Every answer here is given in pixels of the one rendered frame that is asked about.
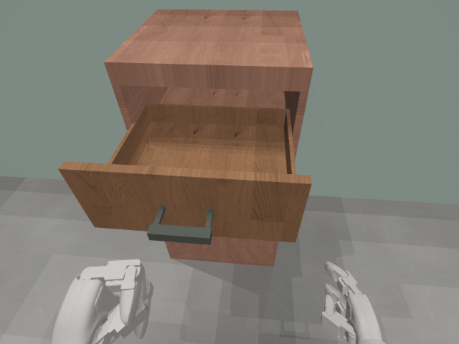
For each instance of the cabinet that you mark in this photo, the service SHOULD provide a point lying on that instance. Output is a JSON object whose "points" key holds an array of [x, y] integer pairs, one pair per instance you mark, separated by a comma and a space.
{"points": [[234, 58]]}

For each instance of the drawer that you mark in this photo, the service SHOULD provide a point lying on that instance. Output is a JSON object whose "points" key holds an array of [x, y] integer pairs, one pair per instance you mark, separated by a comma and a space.
{"points": [[238, 161]]}

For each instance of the handle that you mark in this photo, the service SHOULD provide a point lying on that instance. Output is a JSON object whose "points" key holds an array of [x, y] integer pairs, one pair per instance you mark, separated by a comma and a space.
{"points": [[183, 234]]}

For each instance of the left robot hand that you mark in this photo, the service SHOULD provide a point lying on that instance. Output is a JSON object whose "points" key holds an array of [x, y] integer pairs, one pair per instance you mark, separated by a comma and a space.
{"points": [[117, 292]]}

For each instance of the right robot hand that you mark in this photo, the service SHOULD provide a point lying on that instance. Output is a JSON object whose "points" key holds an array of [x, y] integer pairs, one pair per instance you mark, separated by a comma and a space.
{"points": [[355, 319]]}

